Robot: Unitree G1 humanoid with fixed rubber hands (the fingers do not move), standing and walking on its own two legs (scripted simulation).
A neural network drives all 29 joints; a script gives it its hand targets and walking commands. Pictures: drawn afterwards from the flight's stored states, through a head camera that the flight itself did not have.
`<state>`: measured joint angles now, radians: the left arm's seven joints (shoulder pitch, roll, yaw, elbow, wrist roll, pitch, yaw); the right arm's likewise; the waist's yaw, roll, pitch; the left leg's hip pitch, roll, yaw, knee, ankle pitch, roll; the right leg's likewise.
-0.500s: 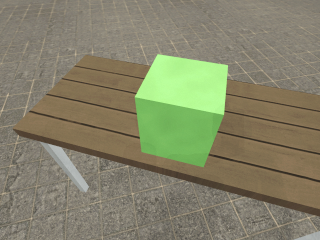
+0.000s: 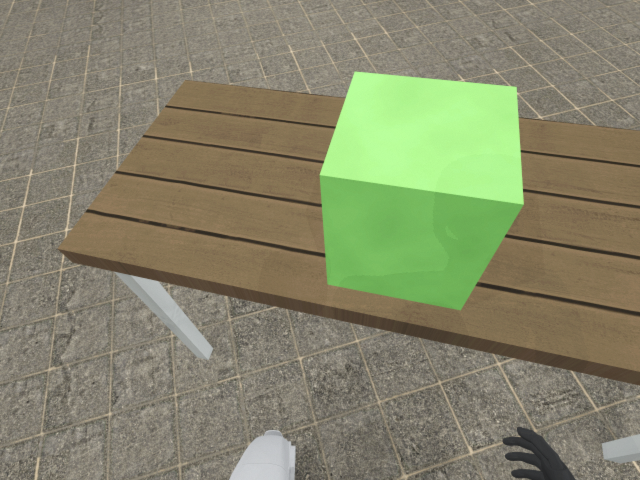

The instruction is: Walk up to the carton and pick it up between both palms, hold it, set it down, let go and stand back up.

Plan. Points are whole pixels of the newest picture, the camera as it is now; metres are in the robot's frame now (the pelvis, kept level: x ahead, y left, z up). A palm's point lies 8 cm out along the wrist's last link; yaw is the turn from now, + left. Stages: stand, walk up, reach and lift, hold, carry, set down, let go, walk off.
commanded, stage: walk up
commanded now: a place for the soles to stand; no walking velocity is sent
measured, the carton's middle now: (410, 197) +0.49 -0.08 +0.03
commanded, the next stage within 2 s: none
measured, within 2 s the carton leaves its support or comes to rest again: neither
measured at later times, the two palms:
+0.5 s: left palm (79, 469) +0.13 +0.36 -0.12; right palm out of the picture -0.02 -0.17 -0.11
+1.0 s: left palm (131, 447) +0.16 +0.30 -0.12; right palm out of the picture -0.04 -0.18 -0.11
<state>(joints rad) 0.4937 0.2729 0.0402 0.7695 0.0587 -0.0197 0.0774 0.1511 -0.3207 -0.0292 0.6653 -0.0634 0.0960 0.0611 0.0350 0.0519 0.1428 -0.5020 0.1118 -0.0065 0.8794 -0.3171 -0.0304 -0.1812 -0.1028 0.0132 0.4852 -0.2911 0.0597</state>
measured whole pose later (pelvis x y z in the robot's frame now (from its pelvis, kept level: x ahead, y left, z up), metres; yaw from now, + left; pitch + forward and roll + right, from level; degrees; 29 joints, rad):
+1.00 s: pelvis +0.01 +0.08 +0.00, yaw -20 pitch +0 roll +1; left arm 0.31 0.25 0.01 0.80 0.00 0.00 -0.01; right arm 0.38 -0.27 0.02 0.72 -0.01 0.00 0.00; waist -0.02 -0.01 0.03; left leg -0.25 0.11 0.24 0.52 -0.25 0.00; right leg -0.22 0.02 0.09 0.54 -0.32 0.00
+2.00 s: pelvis +0.00 -0.03 -0.01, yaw -22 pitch -3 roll +0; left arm 0.26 0.25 0.03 0.81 0.01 0.02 -0.03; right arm 0.49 -0.28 -0.03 0.81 -0.03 0.04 -0.02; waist -0.02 0.00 0.07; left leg -0.31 0.17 0.05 0.89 -0.57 0.00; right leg -0.31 -0.07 -0.07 0.68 -0.32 0.00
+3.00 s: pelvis +0.02 -0.04 +0.00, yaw -7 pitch +0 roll -2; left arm 0.27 0.29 0.00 0.71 0.01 0.02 0.00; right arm 0.34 -0.27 -0.02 0.67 0.00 0.01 0.01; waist 0.00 0.00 0.05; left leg -0.33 -0.05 -0.11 0.62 -0.27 0.02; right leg -0.22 -0.10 -0.22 0.56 -0.32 0.02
